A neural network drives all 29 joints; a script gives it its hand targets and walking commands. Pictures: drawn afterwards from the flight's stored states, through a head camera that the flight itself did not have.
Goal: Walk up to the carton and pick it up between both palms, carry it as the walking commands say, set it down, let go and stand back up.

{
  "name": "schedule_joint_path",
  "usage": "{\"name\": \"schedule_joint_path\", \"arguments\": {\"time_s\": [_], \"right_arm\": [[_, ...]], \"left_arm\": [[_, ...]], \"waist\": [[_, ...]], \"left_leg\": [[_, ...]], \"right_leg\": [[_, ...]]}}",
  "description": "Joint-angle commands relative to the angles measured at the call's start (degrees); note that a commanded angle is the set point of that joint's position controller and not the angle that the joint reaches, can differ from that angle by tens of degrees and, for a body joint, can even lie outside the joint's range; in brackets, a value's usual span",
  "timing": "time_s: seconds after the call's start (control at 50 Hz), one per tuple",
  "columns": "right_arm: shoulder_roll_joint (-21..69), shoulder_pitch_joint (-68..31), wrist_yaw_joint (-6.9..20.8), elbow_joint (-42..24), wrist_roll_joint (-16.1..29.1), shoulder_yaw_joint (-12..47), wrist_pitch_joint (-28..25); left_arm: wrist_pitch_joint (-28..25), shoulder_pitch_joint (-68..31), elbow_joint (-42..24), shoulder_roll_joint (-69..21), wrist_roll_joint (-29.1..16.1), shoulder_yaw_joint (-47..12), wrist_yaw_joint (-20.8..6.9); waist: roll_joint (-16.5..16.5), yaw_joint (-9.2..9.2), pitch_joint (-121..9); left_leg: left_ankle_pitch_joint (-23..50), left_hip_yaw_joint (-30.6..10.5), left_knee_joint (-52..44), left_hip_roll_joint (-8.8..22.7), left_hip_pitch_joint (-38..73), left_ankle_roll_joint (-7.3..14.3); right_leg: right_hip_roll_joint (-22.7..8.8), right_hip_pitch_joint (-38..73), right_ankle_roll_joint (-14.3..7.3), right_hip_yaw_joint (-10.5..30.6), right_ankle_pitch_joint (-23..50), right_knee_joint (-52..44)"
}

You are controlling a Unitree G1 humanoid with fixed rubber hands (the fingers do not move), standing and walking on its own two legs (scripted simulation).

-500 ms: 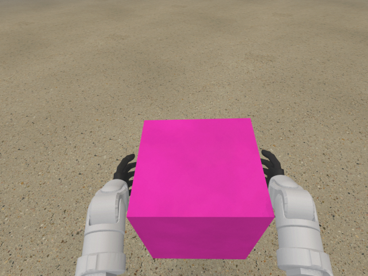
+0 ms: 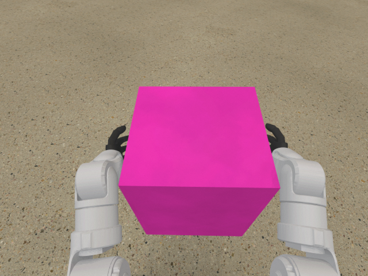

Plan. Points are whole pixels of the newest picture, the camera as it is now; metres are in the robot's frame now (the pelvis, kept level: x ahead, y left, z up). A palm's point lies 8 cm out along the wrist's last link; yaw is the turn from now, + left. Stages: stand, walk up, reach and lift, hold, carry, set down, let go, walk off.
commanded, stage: carry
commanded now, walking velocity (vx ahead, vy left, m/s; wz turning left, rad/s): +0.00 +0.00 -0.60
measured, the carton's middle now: (195, 168) +0.35 +0.00 +0.04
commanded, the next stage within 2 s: none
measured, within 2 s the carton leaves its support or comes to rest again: neither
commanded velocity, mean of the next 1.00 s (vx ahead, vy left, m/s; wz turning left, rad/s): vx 0.00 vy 0.00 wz -0.60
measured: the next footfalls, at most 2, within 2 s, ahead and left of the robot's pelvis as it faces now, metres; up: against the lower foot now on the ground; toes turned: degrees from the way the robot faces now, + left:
right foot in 0.24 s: +0.03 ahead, -0.13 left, +0.00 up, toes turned -12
left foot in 0.76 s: +0.11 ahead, +0.04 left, +0.00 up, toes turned -15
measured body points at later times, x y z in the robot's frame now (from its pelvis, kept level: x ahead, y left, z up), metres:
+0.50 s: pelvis +0.00 -0.05 -0.01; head +0.05 -0.09 +0.43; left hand +0.39 -0.02 +0.07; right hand +0.28 -0.33 +0.05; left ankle +0.00 +0.06 -0.68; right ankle +0.00 -0.12 -0.73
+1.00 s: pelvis +0.01 -0.03 +0.00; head +0.07 -0.01 +0.45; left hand +0.41 -0.05 +0.08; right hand +0.24 -0.34 +0.11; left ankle +0.07 +0.05 -0.73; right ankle -0.07 -0.14 -0.67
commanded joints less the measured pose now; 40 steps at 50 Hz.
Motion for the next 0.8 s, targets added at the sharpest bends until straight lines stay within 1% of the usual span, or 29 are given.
{"name": "schedule_joint_path", "arguments": {"time_s": [0.0, 0.02, 0.04, 0.08, 0.1, 0.12, 0.14, 0.18, 0.2, 0.22, 0.24, 0.26, 0.3, 0.34, 0.36, 0.38, 0.42, 0.44, 0.48, 0.5, 0.54, 0.56, 0.6, 0.64, 0.66, 0.7, 0.72, 0.76, 0.78], "right_arm": [[44.41, -38.14, 2.51, -11.26, 12.89, 31.35, -0.41], [46.49, -42.02, 2.68, -13.19, 13.99, 32.72, -0.69], [44.92, -36.70, 2.83, -9.95, 13.16, 31.66, 0.08], [42.97, -35.81, 2.54, -8.90, 12.28, 31.01, 0.17], [45.46, -34.86, 3.19, -6.57, 12.64, 31.66, 0.98], [45.85, -39.76, 2.97, -9.19, 13.37, 32.01, 0.03], [45.27, -32.97, 3.21, -9.91, 12.37, 32.51, 0.44], [43.98, -29.63, 2.83, -8.21, 11.97, 33.23, 0.96], [43.61, -35.92, 2.62, -8.83, 12.38, 34.24, 0.78], [46.65, -40.57, 2.99, -10.87, 14.03, 37.07, 0.18], [46.35, -39.55, 2.92, -9.60, 13.91, 37.08, 0.36], [47.78, -35.03, 3.31, -13.12, 15.12, 38.72, -0.08], [51.89, -37.95, 3.55, -13.67, 16.49, 41.30, -0.78], [50.81, -44.67, 3.26, -16.89, 16.94, 41.71, -2.55], [51.94, -38.18, 3.70, -15.28, 17.52, 42.44, -1.66], [52.91, -48.98, 3.43, -19.55, 18.81, 43.81, -3.16], [53.64, -47.35, 3.55, -20.42, 18.97, 45.15, -3.47], [54.65, -44.50, 3.33, -16.06, 18.30, 44.90, -2.64], [54.56, -39.42, 3.38, -16.81, 18.76, 44.56, -2.44], [53.51, -48.15, 3.29, -23.03, 20.17, 45.69, -3.83], [54.04, -41.55, 2.46, -17.99, 18.13, 45.03, -2.86], [52.04, -37.49, 2.65, -12.63, 16.83, 43.25, -2.05], [53.86, -38.32, 2.74, -14.26, 16.96, 43.42, -2.30], [53.51, -36.60, 2.62, -16.11, 17.47, 44.43, -2.00], [51.91, -40.22, 1.98, -14.70, 16.08, 42.75, -2.57], [51.99, -32.00, 2.21, -11.51, 15.71, 42.17, -0.97], [50.21, -36.73, 2.28, -12.70, 15.35, 41.53, -1.61], [47.38, -32.51, 2.38, -13.12, 14.72, 39.30, -1.68], [49.34, -31.54, 2.96, -12.99, 15.21, 39.71, -1.68]], "left_arm": [[-2.51, -47.49, -10.69, -49.18, -12.16, -38.07, 0.02], [-2.68, -49.63, -11.81, -50.84, -12.95, -38.50, -0.48], [-2.37, -48.04, -12.46, -49.09, -11.82, -38.93, 0.34], [-1.93, -45.30, -9.23, -48.10, -10.92, -37.23, 0.51], [-1.52, -47.67, -11.01, -48.36, -11.15, -37.34, 0.57], [-2.09, -51.08, -12.02, -48.97, -12.12, -37.97, 0.27], [-1.54, -44.80, -12.84, -49.13, -11.79, -38.65, 0.05], [-0.86, -39.27, -9.26, -47.96, -10.54, -35.73, -0.43], [-0.98, -38.94, -6.11, -47.33, -9.47, -33.91, -0.73], [-1.96, -41.99, -6.63, -49.08, -10.44, -34.19, -1.16], [-2.54, -41.63, -7.83, -46.30, -9.83, -33.04, -1.02], [-2.60, -36.76, -10.11, -47.52, -9.97, -34.57, -1.06], [-3.19, -36.13, -9.22, -49.76, -10.14, -34.38, -2.26], [-4.58, -40.69, -10.78, -49.28, -10.66, -34.86, -2.97], [-4.90, -36.46, -12.75, -48.75, -9.98, -33.78, -2.74], [-5.79, -42.02, -12.04, -50.61, -10.06, -34.28, -2.78], [-6.49, -38.79, -14.61, -48.76, -9.48, -34.03, -3.36], [-6.73, -41.67, -15.28, -47.63, -9.86, -33.13, -3.07], [-6.10, -38.14, -16.06, -48.77, -11.01, -34.53, -3.42], [-7.13, -39.07, -17.12, -48.94, -10.83, -34.45, -3.46], [-6.07, -37.52, -15.72, -47.48, -10.98, -35.27, -3.79], [-5.72, -36.41, -14.75, -45.53, -10.64, -34.35, -3.49], [-6.39, -40.74, -18.33, -46.71, -11.63, -36.03, -3.66], [-5.54, -33.06, -14.01, -46.72, -10.90, -34.31, -3.97], [-5.98, -39.63, -14.28, -47.06, -12.06, -34.91, -3.83], [-4.55, -31.46, -12.51, -46.34, -10.58, -34.03, -3.32], [-5.10, -37.35, -13.66, -44.87, -10.29, -34.61, -3.02], [-4.61, -34.76, -12.84, -47.32, -10.88, -36.06, -2.96], [-4.95, -38.26, -17.00, -47.98, -12.27, -38.50, -3.16]], "waist": [[14.18, 1.14, -18.84], [11.83, 0.97, -20.34], [16.50, 1.27, -22.57], [16.84, 1.17, -21.31], [15.67, 0.91, -19.11], [20.10, 0.79, -21.35], [18.08, 0.99, -22.41], [12.02, 2.33, -24.25], [5.31, 2.84, -22.13], [-8.67, 2.75, -23.58], [-13.06, 2.52, -22.77], [-9.39, 2.53, -25.80], [-7.52, 2.45, -23.46], [-4.80, 2.87, -23.06], [-7.44, 3.07, -24.58], [-6.40, 3.17, -24.92], [-9.13, 3.41, -26.49], [-12.01, 3.18, -26.46], [-8.28, 3.24, -25.94], [-10.69, 3.81, -26.67], [-11.65, 3.33, -28.52], [-10.51, 3.44, -28.03], [-7.30, 3.58, -26.56], [-12.03, 3.42, -28.35], [-9.98, 3.12, -28.36], [-8.97, 2.03, -28.77], [-6.36, 1.23, -27.76], [13.92, 1.60, -31.03], [12.62, 1.39, -32.12]], "left_leg": [[42.40, -0.99, -7.77, 14.71, 24.35, 5.98], [39.85, -1.90, -8.52, 15.62, 22.85, 6.59], [39.48, -1.41, -7.54, 16.11, 23.73, 6.26], [42.39, -0.71, -5.38, 16.49, 24.39, 5.71], [37.11, 2.13, -6.53, 15.66, 19.60, 4.31], [35.23, 1.62, -5.67, 16.02, 21.36, 4.06], [39.18, 4.83, -2.38, 15.53, 23.04, 3.08], [29.07, 6.88, 7.67, 12.00, 14.96, -1.26], [19.29, 6.53, 11.99, 10.62, 4.47, -3.45], [-12.29, 5.50, 20.54, 4.67, -13.56, -6.02], [-23.61, 2.99, 28.43, -0.35, -21.92, -7.80], [-23.36, -0.52, 31.65, -0.97, -22.26, -7.17], [-18.41, -3.91, 31.74, 0.69, -24.27, -6.44], [-12.77, -2.30, 33.00, -1.02, -21.54, -6.70], [-13.02, -1.82, 27.02, -2.63, -17.18, -5.55], [-10.24, -1.94, 26.55, -3.56, -19.56, -5.28], [-9.68, -2.24, 24.05, -5.44, -16.77, -4.90], [-9.49, -2.40, 21.49, -5.51, -16.14, -4.52], [-9.98, -2.81, 18.62, -5.51, -16.00, -4.63], [-10.64, -1.31, 15.09, -8.10, -14.72, -4.70], [-9.10, -2.41, 14.01, -7.59, -14.92, -3.94], [-8.94, -2.62, 12.39, -7.17, -12.66, -3.52], [-8.31, -2.28, 7.76, -9.30, -9.95, -3.35], [-3.52, -0.66, 5.14, -8.18, -4.14, -2.22], [-1.96, -1.52, 3.43, -6.84, -3.01, -1.44], [5.91, -1.32, -6.99, -2.89, 12.50, -0.16], [18.18, -4.42, -8.42, 3.37, 21.36, 1.78], [45.01, -12.98, -6.21, 22.65, 38.00, 9.47], [47.99, -12.82, -5.50, 24.75, 37.39, 11.67]], "right_leg": [[-1.77, -12.46, 3.32, -3.78, -3.99, 2.72], [-2.24, -10.28, 3.16, -3.76, -3.25, 0.46], [-2.65, -10.84, 2.59, -2.62, -2.59, 2.77], [-2.07, -9.62, 2.69, -4.13, -3.25, -1.74], [-1.36, -5.34, 2.38, -5.67, -2.22, -6.69], [-0.95, -4.29, 1.93, -5.72, -0.67, -10.15], [-1.19, -3.24, 2.00, -5.87, 3.06, -13.34], [-2.72, 9.72, 0.56, -0.48, 12.32, -28.04], [-5.33, 18.66, -1.31, 5.72, 25.67, -29.02], [-16.36, 32.09, -4.67, 23.35, 58.24, -25.91], [-19.62, 36.27, -8.71, 28.98, 83.63, -19.31], [-20.27, 35.76, -12.21, 30.56, 79.35, -18.53], [-17.02, 35.37, -11.68, 25.82, 71.16, -20.07], [-14.99, 31.49, -10.39, 25.86, 61.23, -22.66], [-14.91, 28.61, -10.76, 25.13, 50.20, -25.20], [-13.37, 31.58, -10.20, 25.04, 52.05, -24.49], [-13.00, 31.21, -9.83, 27.43, 47.54, -25.39], [-12.51, 30.75, -9.69, 27.28, 50.06, -25.57], [-12.54, 31.17, -11.12, 28.37, 56.64, -23.97], [-12.75, 31.88, -11.72, 30.90, 60.49, -23.56], [-12.24, 35.29, -10.84, 30.20, 65.84, -22.03], [-12.83, 32.08, -11.03, 32.17, 63.42, -22.60], [-12.38, 29.56, -9.45, 34.83, 57.04, -24.49], [-10.84, 26.20, -8.62, 29.72, 65.00, -21.70], [-9.89, 24.47, -7.98, 30.68, 64.11, -20.40], [-7.49, 14.07, -4.40, 24.56, 48.49, -17.41], [-4.14, 3.88, -1.18, 19.29, 35.33, -12.75], [0.56, -13.25, 0.43, 5.86, -12.85, 1.31], [-1.91, -13.97, 0.62, 5.46, -13.93, 7.94]]}}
